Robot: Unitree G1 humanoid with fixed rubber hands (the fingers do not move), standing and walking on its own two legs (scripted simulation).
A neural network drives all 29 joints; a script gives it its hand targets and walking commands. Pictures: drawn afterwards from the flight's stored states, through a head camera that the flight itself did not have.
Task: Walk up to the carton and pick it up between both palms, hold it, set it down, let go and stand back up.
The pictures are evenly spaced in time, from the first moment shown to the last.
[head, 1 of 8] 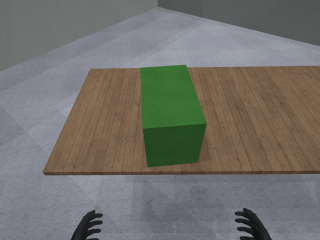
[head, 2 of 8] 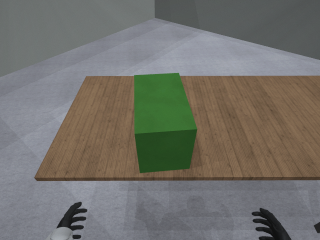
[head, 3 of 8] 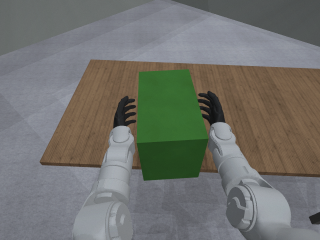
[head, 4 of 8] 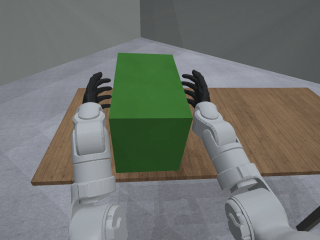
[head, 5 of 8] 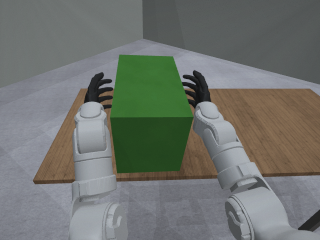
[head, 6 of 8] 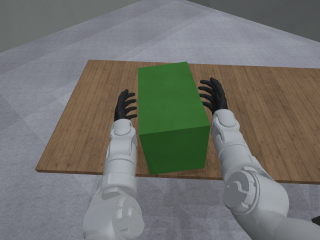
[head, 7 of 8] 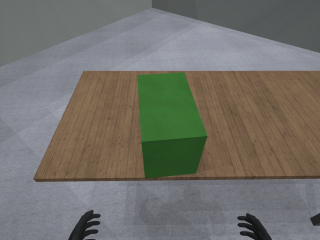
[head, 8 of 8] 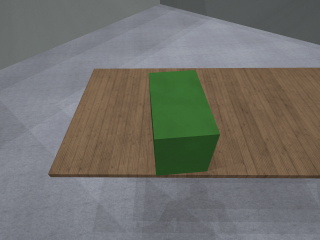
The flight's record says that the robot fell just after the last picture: no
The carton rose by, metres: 0.16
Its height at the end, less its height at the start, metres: +0.00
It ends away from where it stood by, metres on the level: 0.02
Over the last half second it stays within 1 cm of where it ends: yes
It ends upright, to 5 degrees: yes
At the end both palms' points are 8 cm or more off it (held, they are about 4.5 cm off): yes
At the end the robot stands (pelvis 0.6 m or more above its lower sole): yes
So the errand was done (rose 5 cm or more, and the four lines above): yes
